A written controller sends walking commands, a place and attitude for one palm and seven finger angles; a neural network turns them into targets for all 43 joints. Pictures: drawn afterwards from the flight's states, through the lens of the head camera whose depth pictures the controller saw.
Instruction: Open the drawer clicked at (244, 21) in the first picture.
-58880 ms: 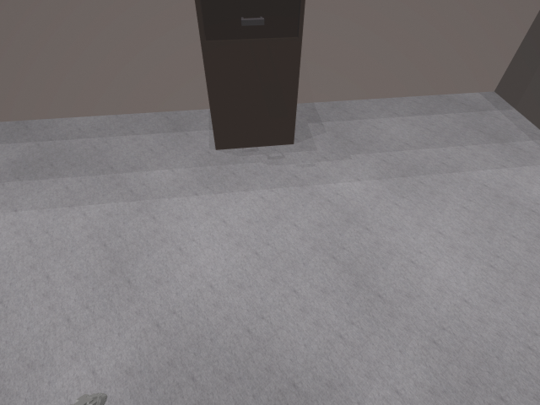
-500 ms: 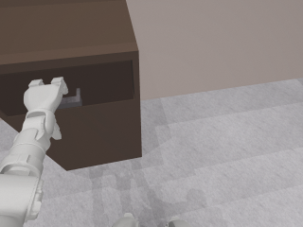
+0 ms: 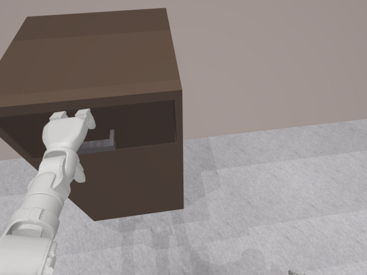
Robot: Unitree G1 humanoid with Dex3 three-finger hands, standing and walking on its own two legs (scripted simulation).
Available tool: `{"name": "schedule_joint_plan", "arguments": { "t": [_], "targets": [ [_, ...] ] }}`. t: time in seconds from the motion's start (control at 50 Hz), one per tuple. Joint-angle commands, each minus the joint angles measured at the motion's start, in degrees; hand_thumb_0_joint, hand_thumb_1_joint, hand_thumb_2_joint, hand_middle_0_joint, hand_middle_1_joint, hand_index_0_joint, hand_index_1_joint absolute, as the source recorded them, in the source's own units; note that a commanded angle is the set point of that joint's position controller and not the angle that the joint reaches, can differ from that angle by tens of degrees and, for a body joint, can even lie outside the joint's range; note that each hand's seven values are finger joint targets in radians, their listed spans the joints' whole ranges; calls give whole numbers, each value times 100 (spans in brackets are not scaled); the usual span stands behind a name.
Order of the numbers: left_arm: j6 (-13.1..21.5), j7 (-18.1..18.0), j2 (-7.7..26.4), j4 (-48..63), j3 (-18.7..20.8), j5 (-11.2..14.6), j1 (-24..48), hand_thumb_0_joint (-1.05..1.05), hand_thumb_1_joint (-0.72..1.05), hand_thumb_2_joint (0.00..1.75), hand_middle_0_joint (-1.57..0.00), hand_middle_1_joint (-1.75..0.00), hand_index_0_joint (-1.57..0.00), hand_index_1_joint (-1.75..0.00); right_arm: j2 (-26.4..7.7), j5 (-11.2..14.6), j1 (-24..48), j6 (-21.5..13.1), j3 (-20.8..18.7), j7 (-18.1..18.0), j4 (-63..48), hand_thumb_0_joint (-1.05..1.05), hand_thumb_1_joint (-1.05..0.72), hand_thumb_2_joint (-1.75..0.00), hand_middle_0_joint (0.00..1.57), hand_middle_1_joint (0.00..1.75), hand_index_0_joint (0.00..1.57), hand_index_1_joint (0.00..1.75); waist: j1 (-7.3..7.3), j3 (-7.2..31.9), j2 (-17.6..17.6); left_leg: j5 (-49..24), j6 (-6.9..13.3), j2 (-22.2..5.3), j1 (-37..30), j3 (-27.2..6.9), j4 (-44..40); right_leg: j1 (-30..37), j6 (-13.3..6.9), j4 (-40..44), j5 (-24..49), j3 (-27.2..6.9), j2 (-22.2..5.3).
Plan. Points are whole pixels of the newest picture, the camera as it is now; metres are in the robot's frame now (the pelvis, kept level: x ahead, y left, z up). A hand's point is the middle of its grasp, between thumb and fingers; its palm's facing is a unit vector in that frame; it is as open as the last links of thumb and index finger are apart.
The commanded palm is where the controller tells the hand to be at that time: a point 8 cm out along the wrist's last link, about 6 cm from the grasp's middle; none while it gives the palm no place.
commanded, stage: re-aim the fingers above the handle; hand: left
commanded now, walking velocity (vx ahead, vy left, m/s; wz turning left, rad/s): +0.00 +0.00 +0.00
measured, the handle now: (96, 140) +0.45 +0.26 -0.02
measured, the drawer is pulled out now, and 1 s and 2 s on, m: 0.00 0.00 0.00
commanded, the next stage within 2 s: none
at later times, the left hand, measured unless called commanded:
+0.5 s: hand (78, 143) +0.40 +0.27 +0.04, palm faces -0.02 -0.03 -1.00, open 13.7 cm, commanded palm +0.38 +0.27 +0.10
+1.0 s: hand (78, 143) +0.40 +0.27 +0.04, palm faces -0.02 -0.03 -1.00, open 13.7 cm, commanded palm +0.38 +0.26 +0.10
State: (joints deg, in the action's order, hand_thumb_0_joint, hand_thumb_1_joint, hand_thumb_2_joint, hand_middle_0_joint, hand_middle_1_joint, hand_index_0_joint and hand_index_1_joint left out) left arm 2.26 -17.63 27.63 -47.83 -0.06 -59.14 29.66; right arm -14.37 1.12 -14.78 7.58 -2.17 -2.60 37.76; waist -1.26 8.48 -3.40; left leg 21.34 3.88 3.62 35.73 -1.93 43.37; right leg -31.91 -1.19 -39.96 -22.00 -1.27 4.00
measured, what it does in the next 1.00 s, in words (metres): stands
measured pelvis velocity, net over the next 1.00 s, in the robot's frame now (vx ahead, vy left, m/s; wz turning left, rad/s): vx -0.01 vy -0.01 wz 0.00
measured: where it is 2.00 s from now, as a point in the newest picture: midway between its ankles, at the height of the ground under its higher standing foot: outside the picture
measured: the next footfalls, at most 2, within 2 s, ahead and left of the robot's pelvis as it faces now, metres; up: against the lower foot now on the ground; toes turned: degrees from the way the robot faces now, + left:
none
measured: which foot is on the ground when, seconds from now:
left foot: down 0.00-1.00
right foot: down 0.00-1.00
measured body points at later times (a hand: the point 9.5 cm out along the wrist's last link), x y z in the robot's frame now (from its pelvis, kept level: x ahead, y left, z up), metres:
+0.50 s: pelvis +0.00 -0.01 +0.00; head +0.05 -0.02 +0.45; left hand +0.39 +0.27 +0.09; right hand +0.07 -0.28 -0.13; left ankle -0.01 +0.07 -0.71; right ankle -0.03 -0.11 -0.71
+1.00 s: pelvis -0.01 -0.01 +0.00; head +0.04 -0.02 +0.45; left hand +0.40 +0.27 +0.09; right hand +0.06 -0.28 -0.13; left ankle -0.01 +0.07 -0.71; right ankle -0.03 -0.11 -0.71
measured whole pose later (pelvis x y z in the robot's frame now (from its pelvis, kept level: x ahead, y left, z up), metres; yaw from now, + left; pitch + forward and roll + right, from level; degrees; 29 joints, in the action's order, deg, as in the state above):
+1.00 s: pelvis -0.01 -0.01 +0.00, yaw +0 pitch +14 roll -2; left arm 3.7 -16.9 29.2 -50.7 0.3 -59.8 32.7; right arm -14.8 1.7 -17.4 8.1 -2.4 -3.2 38.1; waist -1.9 8.5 -3.1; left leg 20.4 3.3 3.2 36.8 -1.8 43.4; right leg -33.4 -1.8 -40.8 -21.3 -1.2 4.3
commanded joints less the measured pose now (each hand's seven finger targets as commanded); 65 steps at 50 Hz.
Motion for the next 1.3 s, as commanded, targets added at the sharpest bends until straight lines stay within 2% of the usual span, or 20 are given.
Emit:
{"name": "schedule_joint_plan", "arguments": {
  "t": [0.0,0.04,0.18,0.28,0.32,0.34,0.36,0.42,0.52,0.54,0.62,0.72,0.74,0.9,0.92,0.98,1.04,1.14,1.18,1.28],
  "targets": [
    [30,-179,1463,1297,395,-3,2298,0,-50,30,-30,-120,-30,-120,-854,8,-378,-95,-341,-52,-507,0,-90,-90,20,30,20,30,-139,1918,-121,-3113,-180,-247,-1835,-79,-310,360,-165,314,2146,157,3],
    [43,-161,1406,1362,345,-3,2276,0,-50,30,-30,-120,-30,-120,-840,5,-381,-84,-354,-40,-519,0,-90,-90,20,30,20,30,-122,1967,-217,-3162,-191,-246,-1942,-79,-275,300,-164,295,2148,153,5],
    [-6,-53,1568,1196,507,19,1945,0,-50,30,-30,-120,-30,-120,-854,20,-303,-6,-332,-57,-565,0,-90,-90,20,30,20,30,-48,1820,206,-2636,-99,-160,-1454,37,-338,692,-155,349,2297,71,-27],
    [86,-68,1574,1234,446,-7,2153,0,-50,30,-30,-120,-30,-120,-837,38,-280,-16,-327,-100,-564,0,-90,-90,20,30,20,30,-98,1658,-41,-2355,-77,-130,-1344,92,-382,633,-161,394,2158,37,-48],
    [131,-86,1824,1251,651,-35,2174,0,-50,30,-30,-120,-30,-120,-843,49,-298,-22,-326,-115,-551,0,-90,-90,20,30,20,30,-44,1834,9,-2357,-87,-135,-1367,53,-399,683,-160,370,2108,21,-35],
    [138,-91,1616,1277,475,11,2245,0,-50,30,-30,-120,-30,-120,-844,30,-343,-42,-335,-113,-548,0,-90,-90,20,30,20,30,-117,1807,-23,-2403,-73,-135,-1398,70,-366,663,-163,363,2179,35,-37],
    [176,-110,1723,1392,570,-4,2307,0,-50,30,-30,-120,-30,-120,-841,45,-341,-51,-347,-102,-537,0,-90,-90,20,30,20,30,-70,1927,-112,-2456,-95,-148,-1470,52,-382,629,-161,358,2152,43,-36],
    [122,-108,1805,1035,613,-14,2266,0,-50,30,-30,-120,-30,-120,-863,52,-390,-41,-330,-118,-473,0,-90,-90,20,30,20,30,-117,1811,130,-2265,-73,-131,-1247,74,-395,670,-139,377,2115,16,-35],
    [139,-97,1918,1072,701,-9,2208,0,-50,30,-30,-120,-30,-120,-864,62,-391,-45,-332,-116,-499,0,-90,-90,20,30,20,30,-41,1912,12,-2271,-64,-123,-1214,116,-424,814,-146,373,2201,-4,-45],
    [115,-91,1739,955,574,15,2087,0,-50,30,-30,-120,-30,-120,-863,56,-400,-57,-348,-123,-510,0,-90,-90,20,30,20,30,-83,1763,-3,-2209,-58,-114,-1197,136,-402,739,-151,396,2126,3,-40],
    [121,-74,1972,829,686,-19,2308,0,-50,30,-30,-120,-30,-120,-891,81,-423,-54,-319,-145,-481,0,-90,-90,20,30,20,30,-116,1709,168,-1943,-41,-119,-1051,128,-468,716,-121,450,1925,-19,-47],
    [143,-101,1913,824,585,-76,2568,0,-50,30,-30,-120,-30,-120,-885,84,-473,-84,-320,-142,-472,0,-90,-90,20,30,20,30,-138,1746,-43,-1916,-71,-153,-1200,72,-476,449,-151,413,1676,39,-28],
    [109,-104,1710,692,458,-48,2406,0,-50,30,-30,-120,-30,-120,-873,70,-494,-98,-330,-136,-490,0,-90,-90,20,30,20,30,-143,1659,-68,-1892,-66,-135,-1190,84,-444,416,-165,412,1630,55,-17],
    [92,-113,1732,660,484,-24,2607,0,-50,30,-30,-120,-30,-120,-899,57,-528,-115,-321,-122,-469,0,-90,-90,20,30,20,30,-195,1707,113,-1867,-60,-160,-1182,55,-439,401,-161,420,1599,72,-18],
    [110,-123,1864,739,562,-67,2634,0,-50,30,-30,-120,-30,-120,-890,68,-532,-108,-325,-126,-477,0,-90,-90,20,30,20,30,-142,1895,92,-1919,-66,-154,-1222,54,-437,460,-143,396,1662,37,-20],
    [108,-142,1576,821,407,-18,2471,0,-50,30,-30,-120,-30,-120,-859,61,-511,-126,-339,-102,-506,0,-90,-90,20,30,20,30,-127,1763,-16,-2009,-86,-167,-1335,42,-438,379,-174,391,1650,98,-3],
    [119,-154,1674,885,530,-13,2298,0,-50,30,-30,-120,-30,-120,-862,48,-482,-119,-341,-93,-521,0,-90,-90,20,30,20,30,-65,1796,-121,-2152,-101,-177,-1397,23,-436,398,-187,358,1698,109,5],
    [67,-221,1473,1013,354,-49,2537,0,-50,30,-30,-120,-30,-120,-861,55,-446,-140,-347,-75,-508,0,-90,-90,20,30,20,30,-166,1658,-62,-2075,-125,-219,-1495,-54,-480,196,-187,373,1499,159,15],
    [50,-261,1526,1170,432,-55,2500,0,-50,30,-30,-120,-30,-120,-855,44,-443,-160,-370,-58,-500,0,-90,-90,20,30,20,30,-87,1866,-256,-2215,-158,-231,-1727,-75,-475,171,-203,358,1477,166,26],
    [-64,-254,1341,1241,293,-36,2542,0,-50,30,-30,-120,-30,-120,-854,40,-434,-162,-370,-36,-491,0,-90,-90,20,30,20,30,-115,1870,-128,-2435,-182,-248,-1797,-111,-479,217,-204,347,1599,195,25]
  ]
}}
